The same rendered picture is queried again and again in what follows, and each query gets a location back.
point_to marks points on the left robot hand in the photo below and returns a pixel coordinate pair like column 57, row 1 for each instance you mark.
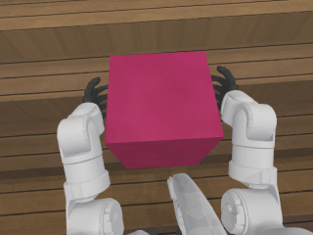
column 90, row 94

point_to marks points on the right robot thigh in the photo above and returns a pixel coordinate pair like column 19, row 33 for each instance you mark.
column 198, row 215

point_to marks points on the robot left forearm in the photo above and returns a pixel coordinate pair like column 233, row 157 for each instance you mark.
column 81, row 153

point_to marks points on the right robot hand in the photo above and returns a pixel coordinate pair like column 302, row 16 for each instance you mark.
column 228, row 84

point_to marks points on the left robot upper arm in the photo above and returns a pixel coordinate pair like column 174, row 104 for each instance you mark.
column 96, row 217

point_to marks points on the right robot upper arm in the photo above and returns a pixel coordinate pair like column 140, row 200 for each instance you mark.
column 252, row 211

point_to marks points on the robot right shin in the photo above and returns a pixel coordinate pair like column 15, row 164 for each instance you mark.
column 179, row 216

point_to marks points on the robot right forearm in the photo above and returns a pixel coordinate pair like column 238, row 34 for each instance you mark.
column 253, row 138

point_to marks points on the carton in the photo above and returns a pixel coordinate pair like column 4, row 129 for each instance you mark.
column 161, row 109

